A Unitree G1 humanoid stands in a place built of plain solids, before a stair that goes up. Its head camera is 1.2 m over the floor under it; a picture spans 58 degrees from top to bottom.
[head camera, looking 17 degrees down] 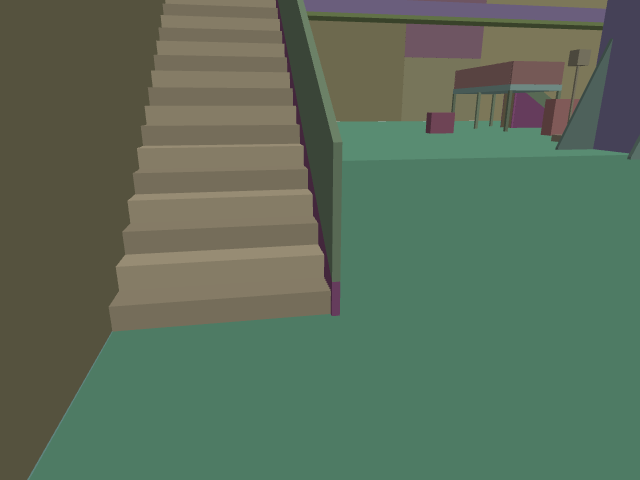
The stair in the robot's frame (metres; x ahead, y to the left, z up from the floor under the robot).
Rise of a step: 0.15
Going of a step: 0.22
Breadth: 1.25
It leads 10 degrees to the left of straight ahead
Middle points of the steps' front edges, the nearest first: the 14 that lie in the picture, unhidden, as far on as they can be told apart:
2.28 0.55 0.15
2.50 0.59 0.31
2.72 0.63 0.46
2.94 0.66 0.61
3.15 0.70 0.76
3.37 0.74 0.91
3.59 0.78 1.06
3.81 0.82 1.22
4.03 0.86 1.37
4.25 0.90 1.52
4.47 0.94 1.67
4.69 0.98 1.82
4.91 1.01 1.98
5.13 1.05 2.13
